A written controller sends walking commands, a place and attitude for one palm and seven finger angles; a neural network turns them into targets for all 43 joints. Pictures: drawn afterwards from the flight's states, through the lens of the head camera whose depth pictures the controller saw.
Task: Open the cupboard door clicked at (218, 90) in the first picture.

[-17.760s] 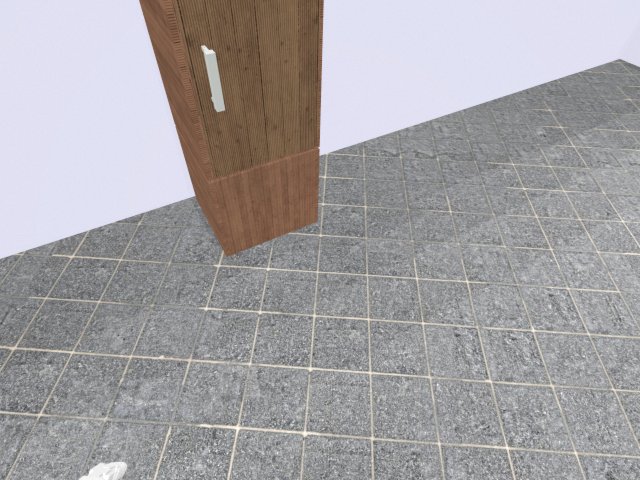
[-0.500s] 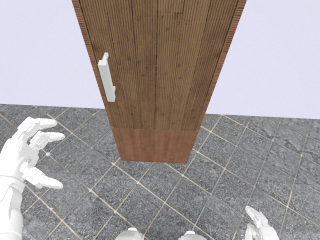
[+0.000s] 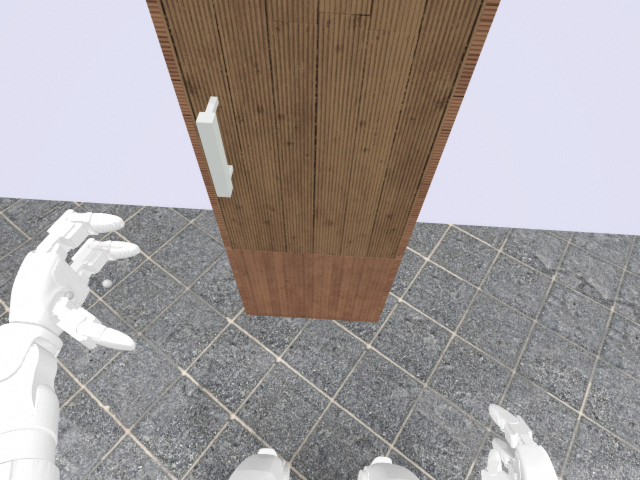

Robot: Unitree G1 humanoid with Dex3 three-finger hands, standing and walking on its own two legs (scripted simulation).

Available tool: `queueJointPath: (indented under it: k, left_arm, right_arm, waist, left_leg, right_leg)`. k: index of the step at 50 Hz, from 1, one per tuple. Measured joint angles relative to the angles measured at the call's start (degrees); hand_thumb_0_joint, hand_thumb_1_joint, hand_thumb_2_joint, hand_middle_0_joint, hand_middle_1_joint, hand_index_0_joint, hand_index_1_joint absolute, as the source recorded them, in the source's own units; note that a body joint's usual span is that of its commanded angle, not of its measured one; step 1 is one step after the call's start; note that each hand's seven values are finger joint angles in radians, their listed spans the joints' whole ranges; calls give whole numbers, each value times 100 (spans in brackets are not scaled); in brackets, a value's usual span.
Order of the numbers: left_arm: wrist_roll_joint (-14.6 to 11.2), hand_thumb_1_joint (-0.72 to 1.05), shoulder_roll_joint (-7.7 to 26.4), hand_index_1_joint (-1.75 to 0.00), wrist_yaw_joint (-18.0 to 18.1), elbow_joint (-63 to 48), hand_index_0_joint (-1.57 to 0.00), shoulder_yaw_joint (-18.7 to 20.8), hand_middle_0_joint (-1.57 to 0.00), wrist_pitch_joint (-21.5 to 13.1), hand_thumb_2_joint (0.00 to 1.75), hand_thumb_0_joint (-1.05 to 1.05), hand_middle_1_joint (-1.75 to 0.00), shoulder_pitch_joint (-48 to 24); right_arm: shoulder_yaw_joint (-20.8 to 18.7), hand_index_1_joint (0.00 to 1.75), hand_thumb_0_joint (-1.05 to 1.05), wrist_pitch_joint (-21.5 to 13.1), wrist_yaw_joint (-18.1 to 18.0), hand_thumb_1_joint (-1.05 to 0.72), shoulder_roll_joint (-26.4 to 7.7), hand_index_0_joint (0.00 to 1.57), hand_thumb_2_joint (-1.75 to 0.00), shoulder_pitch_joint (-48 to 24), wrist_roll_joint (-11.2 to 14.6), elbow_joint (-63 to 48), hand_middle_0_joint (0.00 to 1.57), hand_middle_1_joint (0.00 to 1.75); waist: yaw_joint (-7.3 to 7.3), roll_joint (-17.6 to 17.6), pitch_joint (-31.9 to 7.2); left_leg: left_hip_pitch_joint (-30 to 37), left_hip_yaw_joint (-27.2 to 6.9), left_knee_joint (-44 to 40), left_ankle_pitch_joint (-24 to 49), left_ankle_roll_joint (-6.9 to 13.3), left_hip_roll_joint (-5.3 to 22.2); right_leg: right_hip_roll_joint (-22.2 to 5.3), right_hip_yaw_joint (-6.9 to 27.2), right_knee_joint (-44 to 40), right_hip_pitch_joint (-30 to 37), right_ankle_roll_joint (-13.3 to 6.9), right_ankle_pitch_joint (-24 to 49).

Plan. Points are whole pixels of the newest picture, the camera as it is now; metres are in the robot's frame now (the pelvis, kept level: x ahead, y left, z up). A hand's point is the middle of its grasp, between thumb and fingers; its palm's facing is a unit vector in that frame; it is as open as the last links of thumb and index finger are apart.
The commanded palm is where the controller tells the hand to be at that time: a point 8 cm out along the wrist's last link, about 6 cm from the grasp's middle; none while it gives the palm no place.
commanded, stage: move the hooked fingers beside the handle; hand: left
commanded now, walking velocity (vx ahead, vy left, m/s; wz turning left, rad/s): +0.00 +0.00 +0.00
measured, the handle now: (219, 149) +0.57 +0.20 +0.04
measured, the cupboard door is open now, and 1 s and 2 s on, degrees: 0 0 0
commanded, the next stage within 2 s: none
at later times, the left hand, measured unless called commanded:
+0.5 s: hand (146, 229) +0.39 +0.25 +0.06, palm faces -0.02 -1.00 -0.01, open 14.0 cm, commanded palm +0.37 +0.30 +0.06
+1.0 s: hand (164, 192) +0.46 +0.25 +0.05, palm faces +0.00 -1.00 +0.00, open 14.0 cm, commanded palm +0.45 +0.30 +0.05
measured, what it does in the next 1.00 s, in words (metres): stands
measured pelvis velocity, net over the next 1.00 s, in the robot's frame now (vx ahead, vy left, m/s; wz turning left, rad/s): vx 0.00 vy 0.01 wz -0.04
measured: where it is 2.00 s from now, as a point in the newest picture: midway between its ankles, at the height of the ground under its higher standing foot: outside the picture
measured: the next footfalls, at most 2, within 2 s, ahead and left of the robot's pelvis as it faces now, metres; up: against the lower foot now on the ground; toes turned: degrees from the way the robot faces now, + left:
none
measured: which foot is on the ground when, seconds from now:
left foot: down 0.00-1.00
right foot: down 0.00-1.00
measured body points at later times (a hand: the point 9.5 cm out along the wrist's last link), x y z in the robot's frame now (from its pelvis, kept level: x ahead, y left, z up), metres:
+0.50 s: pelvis +0.00 +0.00 +0.00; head +0.09 +0.01 +0.44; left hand +0.39 +0.31 +0.06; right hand +0.09 -0.26 -0.11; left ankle +0.01 +0.10 -0.68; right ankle +0.02 -0.09 -0.68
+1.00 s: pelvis +0.00 +0.01 -0.02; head +0.12 +0.03 +0.42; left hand +0.46 +0.30 +0.06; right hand +0.04 -0.26 -0.12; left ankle +0.01 +0.11 -0.68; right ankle +0.02 -0.09 -0.68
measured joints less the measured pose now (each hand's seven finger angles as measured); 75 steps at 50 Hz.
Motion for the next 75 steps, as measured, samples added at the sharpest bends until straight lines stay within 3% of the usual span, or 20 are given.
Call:
queueJointPath:
  k: [10,27,41,59,69,75]
  left_arm:
    - [229,-50,67,-120,200,428,-30,-2,-30,127,30,-2,-120,-545]
    - [493,-50,261,-120,313,1504,-30,68,-30,-106,30,-2,-120,-1566]
    - [784,-50,661,-120,380,2602,-30,191,-30,-363,30,-2,-120,-2635]
    - [1197,-50,1210,-120,628,3559,-30,278,-30,-314,30,-2,-120,-3832]
    - [1394,-50,1449,-120,771,3735,-30,436,-30,-308,30,-2,-120,-4252]
    - [1374,-50,1532,-121,711,3704,-31,545,-30,-229,30,-1,-120,-4122]
  right_arm:
    - [-14,30,1,189,58,-91,27,21,-90,131,-16,-8,20,30]
    - [-65,30,1,597,135,-91,2,21,-90,386,-33,161,20,30]
    - [-38,30,1,854,177,-91,3,21,-90,407,-77,213,20,30]
    - [40,30,1,1195,255,-91,-32,21,-90,652,-183,248,20,29]
    - [67,30,1,1365,309,-91,-35,21,-90,777,-270,234,20,30]
    - [60,30,0,1508,356,-91,-19,21,-90,861,-282,143,20,29]
  waist:
    - [-187,-31,-60]
    - [-342,-31,-133]
    - [-480,-71,-84]
    - [-840,-25,-49]
    - [-1028,2,-56]
    - [-1049,19,-85]
  left_leg:
    - [-93,117,-40,-1,17,21]
    - [-358,168,45,-43,49,46]
    - [-747,130,283,-75,65,75]
    - [-1312,138,547,-144,116,118]
    - [-1533,137,618,-199,133,158]
    - [-1470,188,541,-218,147,191]
  right_leg:
    - [19,118,13,-162,21,19]
    - [44,171,73,-438,49,16]
    - [64,130,230,-785,54,22]
    - [99,140,394,-1317,100,24]
    - [140,144,396,-1517,121,18]
    - [179,199,298,-1470,138,38]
